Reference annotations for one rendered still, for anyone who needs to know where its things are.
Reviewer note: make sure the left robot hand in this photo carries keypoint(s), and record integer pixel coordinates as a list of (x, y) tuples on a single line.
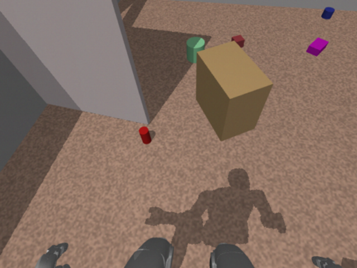
[(49, 259)]

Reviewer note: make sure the right robot hand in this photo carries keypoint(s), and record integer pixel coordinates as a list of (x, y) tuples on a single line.
[(322, 262)]

